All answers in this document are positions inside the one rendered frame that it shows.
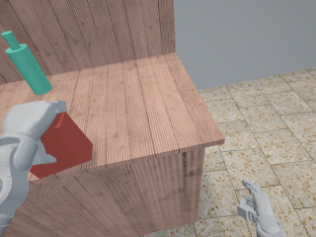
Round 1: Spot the left robot hand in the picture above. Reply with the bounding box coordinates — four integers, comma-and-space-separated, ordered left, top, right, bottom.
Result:
1, 100, 69, 166

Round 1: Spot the left robot forearm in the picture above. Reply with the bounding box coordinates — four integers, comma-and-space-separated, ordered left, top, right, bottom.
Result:
0, 132, 39, 237

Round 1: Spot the table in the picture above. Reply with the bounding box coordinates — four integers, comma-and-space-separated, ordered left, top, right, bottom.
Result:
0, 0, 225, 237

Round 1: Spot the right robot hand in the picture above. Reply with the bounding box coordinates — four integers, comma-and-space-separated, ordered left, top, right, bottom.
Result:
236, 179, 275, 223

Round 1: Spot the sponge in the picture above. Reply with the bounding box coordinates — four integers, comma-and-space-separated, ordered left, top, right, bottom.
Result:
30, 112, 93, 179

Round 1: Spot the right robot forearm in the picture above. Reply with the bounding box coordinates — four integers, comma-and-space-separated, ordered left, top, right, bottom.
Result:
256, 214, 286, 237

